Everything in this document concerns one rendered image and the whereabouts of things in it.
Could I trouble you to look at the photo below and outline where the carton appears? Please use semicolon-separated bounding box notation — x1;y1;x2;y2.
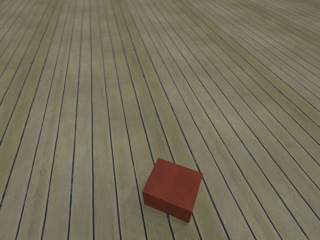
142;158;203;223

